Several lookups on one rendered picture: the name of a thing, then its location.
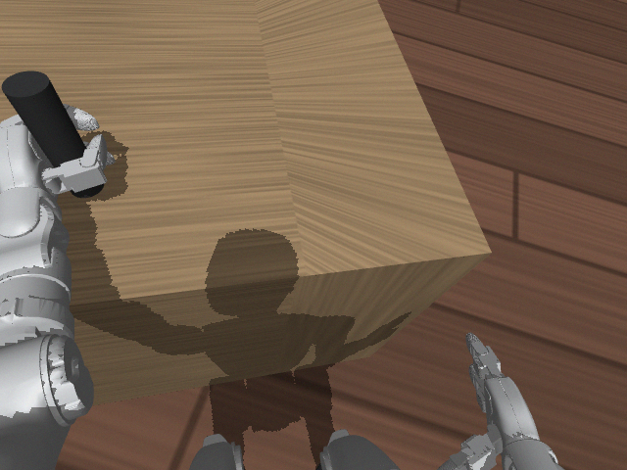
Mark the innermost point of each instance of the right robot hand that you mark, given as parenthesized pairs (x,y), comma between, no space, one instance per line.
(508,416)

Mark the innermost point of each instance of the right robot arm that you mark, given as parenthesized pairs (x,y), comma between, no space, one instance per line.
(529,455)

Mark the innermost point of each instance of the can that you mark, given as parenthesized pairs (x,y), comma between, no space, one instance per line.
(34,98)

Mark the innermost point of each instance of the left robot hand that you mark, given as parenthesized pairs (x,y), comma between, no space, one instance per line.
(24,164)

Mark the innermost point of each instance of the left robot arm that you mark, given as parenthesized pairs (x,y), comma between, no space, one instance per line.
(44,385)

